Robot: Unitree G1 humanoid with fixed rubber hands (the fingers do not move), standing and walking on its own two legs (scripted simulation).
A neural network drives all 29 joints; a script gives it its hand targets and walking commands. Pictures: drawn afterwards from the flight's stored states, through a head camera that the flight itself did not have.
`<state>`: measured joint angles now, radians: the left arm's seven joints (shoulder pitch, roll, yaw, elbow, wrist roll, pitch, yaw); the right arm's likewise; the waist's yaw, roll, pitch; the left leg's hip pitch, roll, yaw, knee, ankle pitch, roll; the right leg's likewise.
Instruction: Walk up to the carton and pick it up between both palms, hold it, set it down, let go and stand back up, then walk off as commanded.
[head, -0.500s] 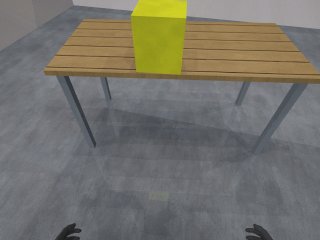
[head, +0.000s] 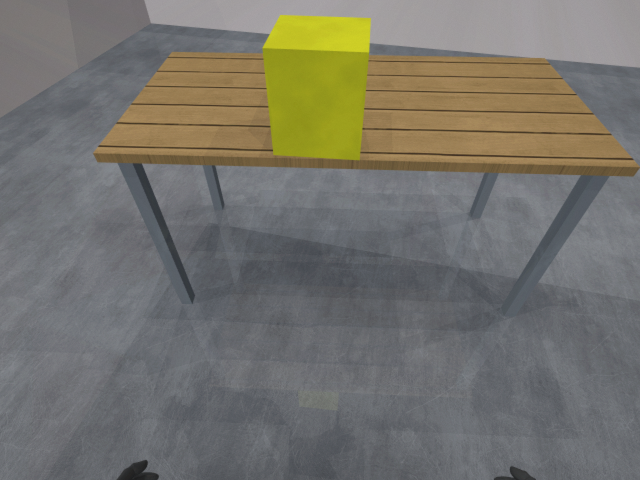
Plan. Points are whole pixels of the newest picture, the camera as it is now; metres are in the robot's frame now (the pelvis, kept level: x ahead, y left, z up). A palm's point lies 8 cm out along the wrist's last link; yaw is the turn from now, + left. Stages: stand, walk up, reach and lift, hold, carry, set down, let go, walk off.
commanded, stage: stand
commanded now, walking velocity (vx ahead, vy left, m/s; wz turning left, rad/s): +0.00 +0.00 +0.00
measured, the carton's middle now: (320, 88) +0.94 +0.04 +0.05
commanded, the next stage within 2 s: walk up in 0.62 s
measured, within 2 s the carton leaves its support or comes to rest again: neither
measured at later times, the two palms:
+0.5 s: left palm out of the picture +0.09 +0.29 -0.10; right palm out of the picture +0.09 -0.26 -0.11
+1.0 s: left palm out of the picture +0.07 +0.30 -0.10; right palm out of the picture +0.10 -0.29 -0.11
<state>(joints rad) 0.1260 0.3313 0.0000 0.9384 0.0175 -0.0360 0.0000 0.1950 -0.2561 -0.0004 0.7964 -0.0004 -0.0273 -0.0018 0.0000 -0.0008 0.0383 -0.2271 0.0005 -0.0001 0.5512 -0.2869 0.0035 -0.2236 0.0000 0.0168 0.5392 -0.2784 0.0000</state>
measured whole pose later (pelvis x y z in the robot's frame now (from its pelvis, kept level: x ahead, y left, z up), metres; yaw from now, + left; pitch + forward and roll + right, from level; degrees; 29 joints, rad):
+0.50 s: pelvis -0.01 +0.00 +0.01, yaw +0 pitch -3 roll +0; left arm 0.12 0.33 0.00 1.01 0.02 -0.04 0.00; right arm 0.19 -0.26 0.00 0.88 0.00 -0.03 0.00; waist 0.00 0.01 0.04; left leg -0.17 0.00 0.00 0.43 -0.21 0.00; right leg -0.17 0.00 0.02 0.42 -0.20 0.00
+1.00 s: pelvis +0.01 -0.02 +0.00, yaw +0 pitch -4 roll +1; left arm 0.24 0.40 0.00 0.99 0.02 -0.05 -0.02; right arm 0.20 -0.30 0.00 0.91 0.00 -0.03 0.01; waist 0.00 -0.01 0.03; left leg -0.17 0.00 0.00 0.52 -0.29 0.00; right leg -0.21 0.00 0.01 0.58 -0.37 0.00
